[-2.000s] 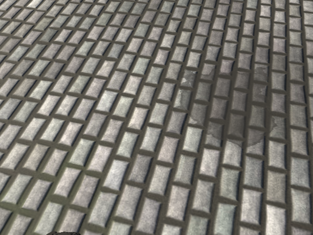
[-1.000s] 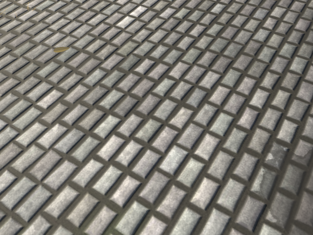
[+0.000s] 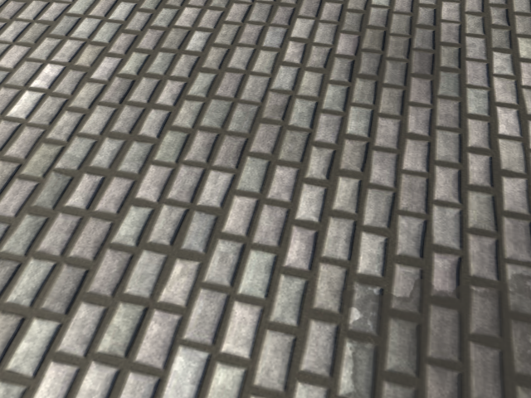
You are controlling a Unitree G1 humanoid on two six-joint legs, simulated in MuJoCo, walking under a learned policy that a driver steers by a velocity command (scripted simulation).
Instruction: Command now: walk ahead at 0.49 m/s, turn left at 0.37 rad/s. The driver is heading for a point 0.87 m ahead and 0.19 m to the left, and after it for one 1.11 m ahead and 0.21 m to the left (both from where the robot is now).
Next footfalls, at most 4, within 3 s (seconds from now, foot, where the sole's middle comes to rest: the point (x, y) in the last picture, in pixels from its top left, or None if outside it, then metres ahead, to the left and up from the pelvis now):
0.44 left None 0.36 0.13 -0.77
0.98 right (223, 304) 0.72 0.11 -0.77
1.50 left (152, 251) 0.90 0.31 -0.77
1.96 right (225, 278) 0.80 0.10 -0.77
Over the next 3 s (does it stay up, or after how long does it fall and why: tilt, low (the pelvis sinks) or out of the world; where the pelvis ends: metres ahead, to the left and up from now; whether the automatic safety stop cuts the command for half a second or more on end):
stays up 0.75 0.17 0.01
